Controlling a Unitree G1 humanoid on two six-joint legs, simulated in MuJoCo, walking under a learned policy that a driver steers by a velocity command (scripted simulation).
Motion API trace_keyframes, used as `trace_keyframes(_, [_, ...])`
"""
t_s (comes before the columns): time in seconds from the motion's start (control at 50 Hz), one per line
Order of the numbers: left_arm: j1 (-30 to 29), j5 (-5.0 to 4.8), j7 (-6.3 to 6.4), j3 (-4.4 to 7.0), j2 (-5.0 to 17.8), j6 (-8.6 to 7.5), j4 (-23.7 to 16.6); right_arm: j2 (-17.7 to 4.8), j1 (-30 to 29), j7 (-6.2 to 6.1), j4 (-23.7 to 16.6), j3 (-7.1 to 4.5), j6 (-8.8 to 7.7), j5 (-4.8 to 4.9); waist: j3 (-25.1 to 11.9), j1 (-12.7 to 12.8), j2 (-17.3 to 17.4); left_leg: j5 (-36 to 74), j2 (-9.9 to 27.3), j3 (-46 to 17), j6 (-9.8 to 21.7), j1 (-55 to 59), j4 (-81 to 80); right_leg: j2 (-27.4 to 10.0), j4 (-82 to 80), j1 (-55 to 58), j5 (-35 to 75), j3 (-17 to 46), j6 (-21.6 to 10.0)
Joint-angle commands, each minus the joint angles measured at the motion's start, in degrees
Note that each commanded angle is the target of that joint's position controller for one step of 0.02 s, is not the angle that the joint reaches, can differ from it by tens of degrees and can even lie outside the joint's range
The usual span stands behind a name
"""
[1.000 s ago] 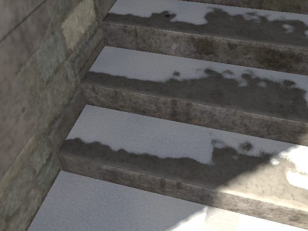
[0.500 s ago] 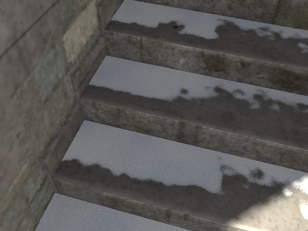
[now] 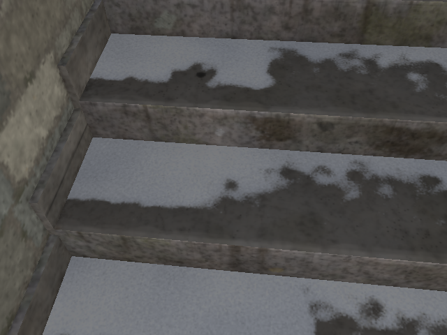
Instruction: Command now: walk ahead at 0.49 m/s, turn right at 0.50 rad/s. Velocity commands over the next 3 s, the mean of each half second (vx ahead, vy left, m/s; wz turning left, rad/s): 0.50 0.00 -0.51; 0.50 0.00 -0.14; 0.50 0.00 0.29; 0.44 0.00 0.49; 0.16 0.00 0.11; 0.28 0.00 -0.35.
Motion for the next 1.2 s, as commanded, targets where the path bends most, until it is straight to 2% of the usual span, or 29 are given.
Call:
trace_keyframes(0.02, [1.6, -0.42, 0.89, 0.87, 6.75, -0.88, -3.78, -1.96, 4.84, 0.05, -2.42, -0.05, 1.36, -0.4, -2.28, -2.31, -3.43, 4.33, 0.04, 2.8, -2.23, -6.2, 6.44, -14.33, -5.14, 0.57, 22.28, 16.03, -7.7])
trace_keyframes(0.12, [13.97, -0.45, 1.79, 0.32, 6.75, -0.64, -1.81, -0.35, -12.34, 0.05, -12.58, 1.49, 1.76, -1.63, 0.38, 3.49, -3.64, -9.23, 1.42, 2.03, -0.81, -43.06, 35.66, -17.89, -5.33, 16.07, -4.05, 29.35, -12.15])
trace_keyframes(0.16, [17.98, 0.18, 1.9, -0.34, 6.01, -1.01, -0.53, 3.26, -21.44, -0.24, -18.58, 3.78, 1.33, -1.58, 3.57, 6.37, -6.3, -18.03, -0.09, 2.59, 0.94, -57.34, 48.44, -19.95, -5.58, 21.0, -1.05, 32.51, -11.95])
trace_keyframes(0.24, [14.32, -0.44, 2.31, -0.81, 7.74, -0.89, 0.38, 3.35, -25.75, -0.35, -26.93, 5.82, 1.41, -0.96, 5.02, 3.54, -4.8, -18.42, -0.4, 4.35, 2.41, -43.09, 27.62, -16.0, -13.81, 9.22, 3.79, 26.65, -7.17])
trace_keyframes(0.26, [11.81, -1.65, 2.99, -0.81, 8.08, -0.54, -1.42, 2.96, -23.28, -0.22, -27.36, 6.14, 2.14, -0.96, 1.85, 2.01, -2.18, -14.17, 0.01, 5.63, 2.44, -27.54, 16.33, -16.92, -20.06, 4.4, 15.24, 24.61, -7.45])
trace_keyframes(0.3, [4.94, -1.03, 2.82, -0.78, 8.23, 0.88, -5.05, 4.66, -15.29, -0.57, -26.07, 6.45, 3.29, -0.48, -6.53, -3.1, -5.16, -10.22, -4.52, 9.99, 3.9, 1.55, 1.6, -12.63, -17.78, -1.56, 51.18, 12.87, -5.11])
trace_keyframes(0.34, [2.09, -1.5, 1.97, 2.57, 15.2, -0.33, -7.54, -3.45, 4.97, -2.58, -21.46, 2.17, 3.4, 1.84, -18.14, -12.62, -16.47, -9.36, -7.5, 3.81, 5.18, 21.41, -7.41, -14.73, 5.74, 4.95, 92.95, 15.17, -1.67])
trace_keyframes(0.36, [-2.59, -3.02, 0.46, 3.68, 15.59, -1.96, -8.88, -8.54, 14.69, -3.37, -17.63, -0.05, 1.71, 1.22, -22.04, -16.81, -10.26, -5.42, -4.27, -2.01, 5.71, 28.23, -19.81, -12.0, 21.95, 6.26, 83.29, 14.28, 1.59])
trace_keyframes(0.38, [-3.93, -2.51, -1.0, 2.26, 6.08, -2.92, -11.17, -14.59, 19.39, -3.84, -13.73, -1.45, 0.43, -0.86, -24.57, -14.84, 13.28, -3.72, 9.89, -26.75, 9.25, 36.29, -40.54, 0.25, 45.72, -8.37, 22.54, 11.29, 4.14])
trace_keyframes(0.4, [5.72, 0.19, -1.97, 1.62, 2.95, -2.59, -12.8, -17.0, 15.83, -4.17, -13.44, -2.5, 0.82, 1.2, -30.85, -6.36, 25.25, 7.46, 19.61, -53.77, 10.52, 36.54, -52.53, 4.58, 65.92, -13.48, -1.91, 14.72, 4.4])
trace_keyframes(0.42, [5.83, 2.58, -1.87, 1.44, 2.53, -1.31, -11.84, -10.44, 9.37, -2.9, -12.82, -1.87, 0.84, 2.67, -25.76, -1.92, 14.91, -10.33, 16.61, -51.44, 10.98, 30.59, -49.3, 0.94, 72.11, -17.89, -0.17, 14.68, 3.01])
trace_keyframes(0.46, [2.99, 3.45, -1.48, 0.22, -1.04, 0.39, -12.37, -0.28, 4.16, -2.24, -8.6, 0.03, 0.38, 2.59, -5.77, 1.53, 1.98, -28.81, 12.14, -33.89, 9.38, 14.37, -46.17, -3.29, 74.31, -27.87, 3.44, 7.99, 2.68])
trace_keyframes(0.52, [-3.0, 1.85, -0.51, -1.95, -5.84, 2.45, -15.64, 2.92, 11.13, -0.61, -0.42, 0.37, -2.06, 1.59, -1.17, 2.03, 1.65, -16.47, 7.38, -19.96, 6.92, 11.97, -46.91, -2.19, 85.4, -38.81, 3.65, 9.77, 0.92])
trace_keyframes(0.58, [-5.04, 1.53, -0.59, -2.85, -4.88, 3.33, -19.16, -0.65, 14.26, 1.47, 3.01, -0.87, -3.19, 2.39, -2.43, 3.12, 2.55, -10.62, 6.24, -13.31, 7.4, 19.05, -50.46, -2.59, 88.97, -50.07, -1.01, 8.82, 1.05])
trace_keyframes(0.64, [-12.11, 1.04, -1.25, -2.31, -2.71, 3.48, -22.02, -0.97, 12.94, 0.13, 1.04, -0.42, -3.36, 2.5, -0.06, 1.96, 0.59, -5.8, 6.38, -8.86, 7.77, 16.81, -55.66, -4.26, 82.85, -50.82, 3.56, 5.89, 3.45])
trace_keyframes(0.68, [-16.78, 0.99, 0.24, -2.78, -5.73, 5.04, -23.93, -2.51, 18.3, -1.07, 1.55, -0.58, -3.99, 3.51, 2.31, -0.26, 2.61, -4.25, 8.59, -8.77, 10.93, 18.62, -56.53, -3.37, 93.54, -58.06, 0.57, 4.32, 4.57])
trace_keyframes(0.76, [-29.67, 2.24, 1.08, -3.8, -6.87, 4.82, -30.15, -4.73, 25.04, -1.93, 2.62, -1.02, -4.71, 2.01, 5.45, -2.29, 1.78, -11.57, 11.61, -11.29, 13.11, 33.29, -64.33, -8.4, 95.87, -73.8, -10.09, 0.57, 2.76])
trace_keyframes(0.82, [-35.85, 1.71, -1.02, -4.8, -7.99, 3.94, -35.06, -2.87, 29.42, -3.52, 5.18, -1.3, -3.39, 1.98, 5.76, -4.13, 1.62, -6.31, 9.67, -8.58, 12.14, 40.07, -70.34, -14.14, 80.43, -72.69, -12.78, -2.72, 1.99])
trace_keyframes(0.86, [-32.11, 1.69, -3.02, -6.02, -9.46, 4.3, -34.61, -2.96, 29.14, -4.41, 6.29, -1.61, -1.93, 2.98, 0.3, -5.19, 2.23, 16.08, 7.68, -0.34, 13.27, 40.65, -77.78, -14.31, 57.55, -50.99, -12.48, -8.57, -0.13])
trace_keyframes(0.9, [-25.74, -0.3, -2.29, -4.19, -7.13, 3.12, -31.59, -7.28, 26.36, -2.82, 3.73, -1.47, -2.47, 2.61, -7.25, -2.27, 2.16, 83.66, 9.49, 4.62, 12.48, 35.51, -66.32, -3.92, 47.39, -21.75, -18.28, -18.54, -2.02])
trace_keyframes(0.94, [-3.32, -1.47, -1.0, -2.28, -3.92, 3.1, -25.41, -14.34, 22.33, -1.13, 3.58, -2.74, -3.53, 4.22, -18.46, 8.83, 13.67, 103.32, 11.74, 5.73, 9.47, 41.7, -43.13, -1.24, 35.64, -4.54, -9.64, -12.32, -3.37])
trace_keyframes(0.96, [0.14, 0.24, -0.39, -0.63, -0.04, 2.29, -22.01, -12.87, 21.68, 0.15, 1.31, -3.15, -4.9, 6.65, -22.35, 9.59, 12.8, 85.13, 6.45, 4.67, 7.47, 31.36, -28.39, -5.59, 29.3, 5.59, -10.49, 0.73, -4.71])
trace_keyframes(0.98, [3.9, 1.79, -0.59, 2.32, 9.74, 1.57, -19.7, -6.54, 21.91, 1.64, -3.16, -2.38, -5.34, 7.08, -25.72, 7.93, -8.98, 33.32, -4.85, 2.04, 3.4, 13.2, -0.41, -23.16, 10.93, 15.47, -5.79, 36.54, -11.91])
trace_keyframes(1.0, [0.39, 0.83, -0.73, 2.98, 10.77, 2.81, -18.53, -6.81, 22.14, 2.22, -2.99, -3.41, -5.82, 3.42, -29.8, 4.58, -10.17, 6.91, -9.46, -9.14, 3.39, 9.52, 20.77, -26.37, -3.6, 14.26, -5.57, 54.16, -10.14])
trace_keyframes(1.02, [-7.49, 0.24, -1.83, 2.49, 8.39, 1.81, -17.98, -1.83, 21.8, 1.56, -5.66, -2.64, -5.08, 2.87, -21.99, -1.09, -5.65, 8.02, -6.62, -9.85, 3.4, 6.02, 29.19, -27.13, -3.17, 4.89, -9.97, 44.55, -9.92])
trace_keyframes(1.04, [-9.83, -0.55, -2.19, 1.37, 3.73, 1.0, -15.1, -0.81, 16.33, 0.73, -7.48, -1.92, -4.46, 1.74, -13.6, -1.39, 0.97, 8.8, -4.28, -6.57, 3.9, 0.99, 31.73, -24.51, -0.5, -1.14, -19.73, 38.42, -7.63])
trace_keyframes(1.06, [-7.82, -0.53, -1.37, 0.11, -0.53, 0.06, -11.71, 2.16, 10.9, 0.18, -10.47, -0.97, -4.02, 0.83, -4.97, -1.71, -0.18, 7.07, -3.48, -7.01, 5.55, -5.89, 35.64, -22.54, 1.12, -7.01, -17.2, 29.49, -5.8])
trace_keyframes(1.1, [-3.36, 0.98, -1.24, -1.5, -5.2, -1.4, -6.58, 5.96, 10.29, -0.24, -11.32, 1.07, -2.38, 1.87, -0.92, -4.06, -1.46, 5.46, -4.31, -8.56, 8.33, -14.42, 41.85, -20.45, 0.2, -8.13, -6.54, 17.33, -1.99])
trace_keyframes(1.2, [3.58, 0.96, -1.96, -0.98, -1.31, -4.57, -2.86, 4.73, 7.03, 0.27, -9.98, 0.55, 1.78, 2.47, -1.12, -3.7, -4.82, 7.88, -8.55, -2.28, 7.62, -24.03, 40.67, -18.58, -4.09, -2.96, 14.46, -0.71, 4.52])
